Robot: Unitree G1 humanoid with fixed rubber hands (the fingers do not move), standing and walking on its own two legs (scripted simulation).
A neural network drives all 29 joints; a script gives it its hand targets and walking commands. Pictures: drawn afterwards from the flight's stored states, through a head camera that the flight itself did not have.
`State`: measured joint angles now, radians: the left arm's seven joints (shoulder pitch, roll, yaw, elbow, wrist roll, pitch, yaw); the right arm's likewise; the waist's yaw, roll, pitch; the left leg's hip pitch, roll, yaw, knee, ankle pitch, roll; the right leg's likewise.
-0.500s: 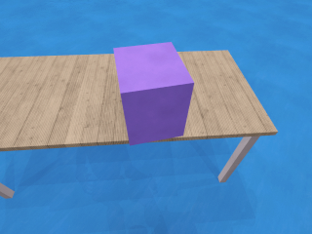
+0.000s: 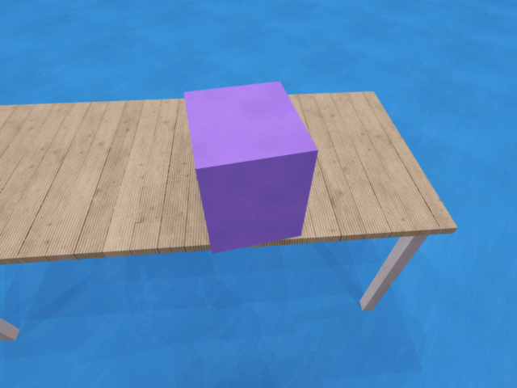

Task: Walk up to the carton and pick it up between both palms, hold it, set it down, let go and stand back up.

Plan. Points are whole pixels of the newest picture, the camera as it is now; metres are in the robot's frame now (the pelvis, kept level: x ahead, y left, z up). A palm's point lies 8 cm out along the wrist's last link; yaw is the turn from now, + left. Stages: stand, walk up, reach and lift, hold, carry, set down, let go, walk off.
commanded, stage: stand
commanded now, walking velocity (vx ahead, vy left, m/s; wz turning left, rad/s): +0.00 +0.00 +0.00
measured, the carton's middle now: (245, 168) +0.58 +0.04 -0.02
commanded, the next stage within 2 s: walk up in 0.26 s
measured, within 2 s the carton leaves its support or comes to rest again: neither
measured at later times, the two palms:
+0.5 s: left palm out of the picture +0.00 +0.20 -0.14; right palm out of the picture -0.01 -0.21 -0.15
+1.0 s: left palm out of the picture +0.06 +0.11 -0.14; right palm out of the picture +0.14 -0.35 -0.14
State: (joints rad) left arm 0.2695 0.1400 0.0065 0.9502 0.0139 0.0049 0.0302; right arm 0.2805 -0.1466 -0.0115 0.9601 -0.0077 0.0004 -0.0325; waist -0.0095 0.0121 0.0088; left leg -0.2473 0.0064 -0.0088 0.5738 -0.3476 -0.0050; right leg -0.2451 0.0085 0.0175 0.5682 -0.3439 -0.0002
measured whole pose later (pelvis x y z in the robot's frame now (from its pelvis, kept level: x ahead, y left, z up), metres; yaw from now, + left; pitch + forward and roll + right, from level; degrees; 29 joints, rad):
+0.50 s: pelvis +0.01 -0.01 +0.00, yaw +0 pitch -1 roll +0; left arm 0.29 0.12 0.00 1.12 0.03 0.00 0.03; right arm 0.31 -0.11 0.00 1.12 -0.04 -0.01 -0.04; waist -0.01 0.00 0.02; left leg -0.17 0.00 -0.02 0.52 -0.34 -0.01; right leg -0.18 0.01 0.01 0.55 -0.38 -0.02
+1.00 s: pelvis +0.11 -0.10 +0.00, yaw +8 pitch -4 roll +0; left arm 0.40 0.14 -0.04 0.98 0.03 -0.04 0.04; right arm 0.32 -0.23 -0.01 1.00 -0.05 0.00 -0.03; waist -0.02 0.03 0.09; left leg -0.49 0.04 0.02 0.99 -0.29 0.00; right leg -0.06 0.06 -0.20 0.50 -0.38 -0.10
